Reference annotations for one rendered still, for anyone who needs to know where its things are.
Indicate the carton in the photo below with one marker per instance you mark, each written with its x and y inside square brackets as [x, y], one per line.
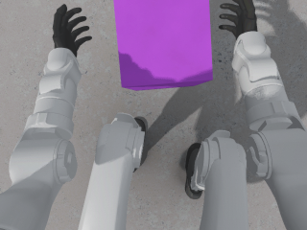
[163, 43]

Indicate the right robot hand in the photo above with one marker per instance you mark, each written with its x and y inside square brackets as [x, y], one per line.
[245, 20]

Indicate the robot left shin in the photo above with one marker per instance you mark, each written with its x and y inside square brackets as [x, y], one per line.
[122, 117]

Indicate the left robot forearm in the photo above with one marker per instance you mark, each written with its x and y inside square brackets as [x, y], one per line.
[55, 101]

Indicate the left robot hand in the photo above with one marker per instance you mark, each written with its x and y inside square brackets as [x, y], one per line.
[63, 35]

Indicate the left robot upper arm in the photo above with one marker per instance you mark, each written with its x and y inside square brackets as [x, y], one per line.
[39, 168]

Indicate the right robot foot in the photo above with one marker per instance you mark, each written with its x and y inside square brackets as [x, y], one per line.
[190, 168]

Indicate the right robot forearm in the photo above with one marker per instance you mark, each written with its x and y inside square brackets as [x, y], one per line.
[262, 88]

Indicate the right robot upper arm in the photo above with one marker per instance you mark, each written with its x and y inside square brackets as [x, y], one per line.
[279, 156]

